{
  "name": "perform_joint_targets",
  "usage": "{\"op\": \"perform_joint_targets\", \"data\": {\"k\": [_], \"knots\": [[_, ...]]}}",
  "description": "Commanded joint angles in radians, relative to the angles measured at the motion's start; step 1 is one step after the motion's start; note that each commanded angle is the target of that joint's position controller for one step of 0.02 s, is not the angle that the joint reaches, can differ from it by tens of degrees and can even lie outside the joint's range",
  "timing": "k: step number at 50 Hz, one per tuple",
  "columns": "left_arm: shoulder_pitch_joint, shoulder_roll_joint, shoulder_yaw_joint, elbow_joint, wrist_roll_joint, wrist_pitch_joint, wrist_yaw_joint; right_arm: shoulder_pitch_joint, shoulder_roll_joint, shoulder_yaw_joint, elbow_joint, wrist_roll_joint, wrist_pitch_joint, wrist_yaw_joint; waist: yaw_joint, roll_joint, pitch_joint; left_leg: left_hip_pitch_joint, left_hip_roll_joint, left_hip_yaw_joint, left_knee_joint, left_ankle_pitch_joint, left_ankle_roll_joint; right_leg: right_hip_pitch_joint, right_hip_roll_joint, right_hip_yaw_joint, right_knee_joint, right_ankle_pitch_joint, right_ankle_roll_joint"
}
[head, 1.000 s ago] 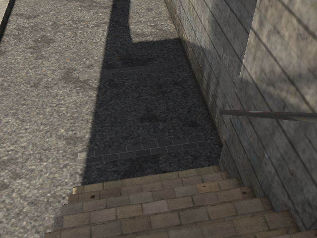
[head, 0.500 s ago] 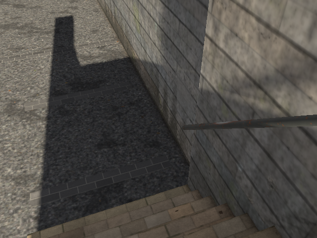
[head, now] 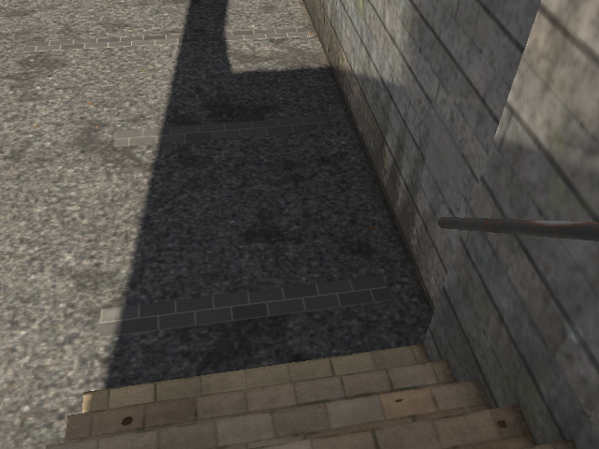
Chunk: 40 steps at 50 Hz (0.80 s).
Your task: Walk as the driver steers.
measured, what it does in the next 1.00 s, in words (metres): goes down: right foot 0.21 m lower, then left foot 0.22 m lower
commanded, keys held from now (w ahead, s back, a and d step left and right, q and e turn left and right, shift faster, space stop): w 1.00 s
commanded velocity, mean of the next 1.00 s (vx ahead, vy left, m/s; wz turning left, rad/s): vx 0.50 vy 0.00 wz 0.00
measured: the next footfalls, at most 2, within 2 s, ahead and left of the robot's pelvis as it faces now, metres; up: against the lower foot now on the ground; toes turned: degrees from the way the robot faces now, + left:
right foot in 0.46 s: +0.32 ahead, -0.07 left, -0.21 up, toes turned -2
left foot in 0.90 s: +0.50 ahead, +0.12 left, -0.43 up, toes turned +3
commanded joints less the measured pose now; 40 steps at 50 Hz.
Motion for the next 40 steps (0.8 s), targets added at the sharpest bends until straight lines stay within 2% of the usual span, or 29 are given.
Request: {"op": "perform_joint_targets", "data": {"k": [1,2,3,4,5,7,8,9,10,13,17,19,20,21,22,23,24,25,26,27,28,29,30,31,32,33,35,39,40], "knots": [[0.037,0.064,0.008,-0.05,-0.012,0.006,0.001,0.434,-0.21,-0.047,0.11,-0.004,0.014,0.001,-0.112,0.166,-0.066,0.444,0.357,-0.44,0.025,0.196,0.07,-0.694,-0.031,0.083,0.166,0.2,-0.022],[-0.045,0.088,0.016,-0.059,0.016,0.006,-0.003,0.451,-0.165,-0.029,0.125,-0.002,0.001,-0.003,-0.098,0.103,0.063,0.342,0.384,-0.503,0.015,0.201,0.134,-0.769,-0.056,0.114,0.113,0.254,0.008],[-0.145,0.062,0.014,-0.083,0.04,0.003,-0.004,0.393,-0.105,0.0,0.133,-0.029,-0.018,-0.014,-0.102,0.055,0.142,0.205,0.364,-0.487,0.019,0.016,0.106,-0.798,-0.066,0.207,-0.154,0.496,0.058],[-0.158,0.063,0.019,-0.057,0.042,0.014,-0.012,0.36,-0.02,0.026,0.136,-0.037,-0.025,-0.018,-0.075,-0.008,0.199,0.04,0.3,-0.451,0.033,0.109,0.056,-0.709,-0.06,0.188,-0.221,0.571,0.084],[-0.196,0.007,-0.006,-0.083,0.031,0.02,-0.032,0.229,0.025,0.051,0.09,-0.024,-0.036,-0.042,-0.001,-0.061,0.233,-0.213,0.225,-0.322,-0.003,0.095,0.011,-0.527,-0.044,0.095,-0.511,0.769,0.13],[-0.077,-0.029,-0.014,-0.015,0.033,0.039,-0.047,0.192,-0.048,0.041,0.091,-0.018,-0.051,-0.04,0.055,0.062,0.141,-0.405,0.18,-0.279,0.021,0.323,0.02,-0.146,-0.045,0.014,-0.597,1.033,0.131],[-0.06,-0.026,-0.012,0.007,0.032,0.036,-0.054,0.211,-0.082,0.03,0.115,-0.003,-0.059,-0.049,0.054,0.074,0.112,-0.28,0.176,-0.292,0.104,0.211,0.013,-0.233,-0.043,0.091,-0.604,1.104,0.115],[-0.096,0.008,-0.004,0.0,0.015,0.028,-0.056,0.217,-0.05,0.038,0.117,0.013,-0.063,-0.053,0.042,0.05,0.132,-0.23,0.114,-0.24,0.159,0.069,-0.006,-0.295,-0.022,0.09,-0.739,1.193,0.104],[-0.155,0.036,0.0,-0.018,0.021,0.007,-0.064,0.181,-0.026,0.046,0.105,0.038,-0.065,-0.058,0.045,0.026,0.147,-0.269,0.108,-0.226,0.155,-0.063,0.006,-0.202,-0.06,0.072,-0.959,1.37,0.096],[-0.273,0.024,0.0,-0.041,0.034,0.007,-0.077,0.202,-0.033,0.037,0.096,0.001,-0.04,-0.069,-0.029,0.041,0.168,-0.268,0.095,-0.243,0.199,-0.154,0.042,-0.055,-0.061,0.01,-1.082,1.443,0.094],[-0.417,0.032,-0.001,-0.12,0.001,-0.017,-0.075,0.348,0.02,0.042,0.142,-0.036,-0.024,-0.077,-0.177,0.028,0.265,-0.067,0.061,-0.206,0.373,0.097,0.087,-0.064,-0.08,-0.016,-1.445,1.347,0.1],[-0.26,0.028,-0.005,-0.083,0.0,-0.025,-0.071,0.278,-0.027,0.032,0.138,-0.044,-0.029,-0.074,-0.116,0.071,0.167,-0.112,0.094,-0.266,0.534,0.186,0.121,0.123,-0.098,-0.013,-1.345,1.336,0.084],[-0.111,0.072,0.01,-0.047,-0.008,-0.03,-0.064,0.217,-0.044,0.024,0.13,-0.045,-0.039,-0.069,-0.041,0.035,0.11,-0.12,0.093,-0.248,0.664,0.288,0.121,0.251,-0.099,-0.037,-1.379,1.281,0.07],[-0.008,0.124,0.023,-0.011,-0.019,-0.035,-0.064,0.228,-0.036,0.021,0.133,-0.044,-0.038,-0.077,-0.025,0.006,0.103,-0.069,0.086,-0.243,0.766,0.492,0.103,0.333,-0.135,0.002,-1.597,1.175,0.059],[0.13,0.154,0.045,0.041,-0.013,-0.027,-0.069,0.21,-0.082,0.004,0.138,-0.045,-0.033,-0.076,0.027,-0.015,0.095,-0.159,0.073,-0.207,0.941,0.634,0.101,0.533,-0.122,-0.042,-1.637,1.105,0.048],[0.288,0.168,0.061,0.098,-0.004,-0.014,-0.073,0.122,-0.097,-0.016,0.134,-0.047,-0.019,-0.082,0.162,-0.128,0.091,-0.344,-0.046,-0.125,1.405,0.254,0.071,0.725,-0.205,0.045,-1.769,1.168,-0.044],[0.296,0.159,0.039,0.097,-0.031,-0.008,-0.09,0.194,-0.041,-0.02,0.074,-0.022,-0.023,-0.083,0.076,-0.316,0.037,-0.698,-0.183,-0.047,1.634,-0.646,0.038,0.952,-0.349,0.096,-1.416,1.655,-0.047],[0.262,0.11,0.006,0.073,-0.028,-0.019,-0.105,0.286,-0.027,-0.01,0.058,-0.026,-0.025,-0.079,-0.026,-0.236,0.001,-0.863,-0.114,-0.122,1.452,-0.592,0.061,1.007,-0.385,0.18,-1.276,1.752,-0.052],[0.251,0.131,0.012,0.075,-0.015,-0.021,-0.101,0.26,-0.032,-0.011,0.078,-0.046,-0.013,-0.077,-0.014,-0.167,-0.007,-0.882,-0.086,-0.147,1.44,-0.548,0.061,0.894,-0.41,0.219,-1.312,1.45,-0.118],[0.193,0.087,-0.01,0.057,0.0,-0.027,-0.097,0.268,-0.032,-0.02,0.09,-0.043,-0.009,-0.082,-0.061,-0.068,0.02,-0.833,-0.068,-0.159,1.256,-0.33,0.058,0.69,-0.357,0.175,-1.337,1.198,-0.091],[0.137,0.138,0.006,0.066,-0.009,-0.041,-0.07,0.186,-0.005,-0.013,0.042,-0.071,0.0,-0.077,-0.062,-0.275,0.017,-0.86,-0.028,-0.218,1.155,-0.195,0.022,0.575,-0.434,0.374,-1.361,0.922,-0.173],[0.135,0.078,-0.024,0.058,-0.015,-0.047,-0.061,0.113,-0.031,-0.016,0.032,-0.082,0.016,-0.066,-0.081,-0.151,0.09,-0.777,-0.026,-0.197,0.998,-0.02,-0.027,0.362,-0.392,0.33,-1.398,0.941,-0.164],[0.075,0.039,-0.041,0.039,-0.014,-0.05,-0.056,0.063,0.0,-0.01,0.004,-0.076,0.03,-0.055,-0.113,-0.126,0.101,-0.595,-0.037,-0.137,0.808,0.12,-0.069,0.147,-0.357,0.28,-1.397,0.941,-0.135],[0.081,0.1,-0.028,0.03,0.007,-0.049,-0.055,0.148,0.009,-0.013,0.072,-0.068,0.042,-0.056,-0.133,-0.146,0.075,-0.441,-0.043,-0.095,0.871,0.217,-0.077,0.042,-0.337,0.248,-1.369,1.085,-0.115],[0.065,0.109,-0.024,0.016,0.006,-0.064,-0.057,0.165,-0.012,-0.02,0.071,-0.058,0.043,-0.049,-0.16,-0.104,0.07,-0.419,-0.039,-0.083,0.804,0.363,-0.076,0.011,-0.301,0.22,-1.322,0.996,-0.093],[0.076,0.091,-0.025,0.037,-0.017,-0.077,-0.049,0.116,-0.011,-0.022,0.056,-0.058,0.042,-0.042,-0.147,-0.152,0.076,-0.478,-0.018,-0.139,0.738,0.485,-0.066,0.057,-0.266,0.232,-1.262,0.809,-0.06],[-0.012,0.089,-0.024,-0.001,-0.044,-0.086,-0.037,-0.027,-0.027,-0.008,-0.017,-0.06,0.032,-0.031,-0.147,-0.098,0.096,-0.287,-0.01,-0.073,0.458,0.772,-0.065,-0.109,-0.201,0.178,-1.243,0.41,-0.019],[0.038,0.114,-0.005,-0.024,-0.015,-0.05,-0.024,-0.128,-0.017,0.002,-0.049,-0.031,0.024,-0.024,-0.037,-0.118,0.156,-0.14,-0.005,-0.017,0.164,0.751,-0.061,-0.035,-0.198,0.148,-1.094,0.384,-0.027],[0.06,0.116,-0.006,-0.015,-0.013,-0.046,-0.02,-0.104,-0.022,0.001,-0.047,-0.044,0.019,-0.02,-0.02,-0.162,0.152,-0.141,0.016,-0.044,0.195,0.762,-0.042,0.015,-0.22,0.175,-1.018,0.452,-0.034]]}}
Velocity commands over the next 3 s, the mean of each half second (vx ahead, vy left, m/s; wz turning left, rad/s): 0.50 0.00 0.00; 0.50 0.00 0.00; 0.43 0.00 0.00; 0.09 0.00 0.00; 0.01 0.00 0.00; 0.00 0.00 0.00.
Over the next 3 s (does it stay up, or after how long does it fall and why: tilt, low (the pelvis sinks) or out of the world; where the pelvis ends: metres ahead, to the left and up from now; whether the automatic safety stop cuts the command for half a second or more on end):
stays up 0.77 0.08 -0.71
